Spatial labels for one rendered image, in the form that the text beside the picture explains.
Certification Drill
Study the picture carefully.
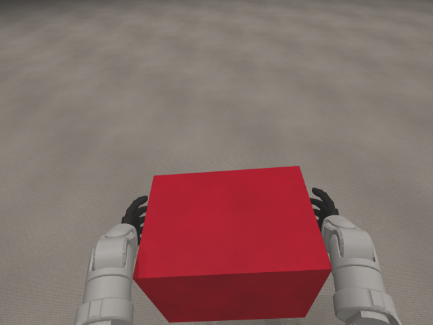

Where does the robot left hand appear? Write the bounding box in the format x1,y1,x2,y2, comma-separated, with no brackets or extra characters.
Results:
121,196,148,246

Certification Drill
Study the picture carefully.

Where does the right robot forearm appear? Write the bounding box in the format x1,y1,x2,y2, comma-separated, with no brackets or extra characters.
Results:
321,215,402,325

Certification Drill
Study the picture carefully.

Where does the robot right hand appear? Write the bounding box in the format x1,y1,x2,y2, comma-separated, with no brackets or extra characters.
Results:
310,188,339,232

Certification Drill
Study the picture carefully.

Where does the carton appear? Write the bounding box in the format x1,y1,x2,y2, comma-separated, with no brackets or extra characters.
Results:
133,166,332,323

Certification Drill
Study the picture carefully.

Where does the left robot forearm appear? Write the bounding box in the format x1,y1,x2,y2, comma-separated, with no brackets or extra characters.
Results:
74,223,138,325

